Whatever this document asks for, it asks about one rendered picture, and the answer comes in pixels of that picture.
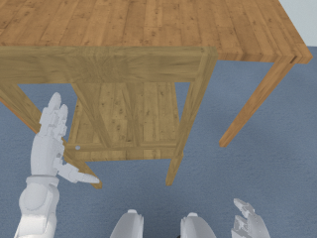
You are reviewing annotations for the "robot left forearm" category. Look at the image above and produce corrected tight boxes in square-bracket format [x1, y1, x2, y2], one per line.
[14, 175, 59, 238]

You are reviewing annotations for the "robot right hand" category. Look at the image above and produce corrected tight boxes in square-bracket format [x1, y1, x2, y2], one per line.
[231, 197, 270, 238]

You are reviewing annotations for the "chair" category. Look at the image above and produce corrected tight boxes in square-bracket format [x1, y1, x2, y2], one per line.
[0, 46, 219, 189]

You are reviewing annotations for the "left robot thigh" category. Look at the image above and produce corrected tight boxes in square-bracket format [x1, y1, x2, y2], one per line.
[110, 212, 144, 238]

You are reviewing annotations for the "robot thigh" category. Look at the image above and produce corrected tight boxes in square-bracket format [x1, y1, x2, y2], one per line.
[110, 212, 144, 238]
[180, 215, 216, 238]

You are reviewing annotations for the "robot left hand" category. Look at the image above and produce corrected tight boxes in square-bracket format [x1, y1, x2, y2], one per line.
[31, 92, 100, 183]

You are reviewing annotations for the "right robot thigh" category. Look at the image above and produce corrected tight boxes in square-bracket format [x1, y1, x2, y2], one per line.
[180, 215, 216, 238]

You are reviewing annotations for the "table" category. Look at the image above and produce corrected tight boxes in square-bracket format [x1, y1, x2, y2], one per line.
[0, 0, 313, 148]

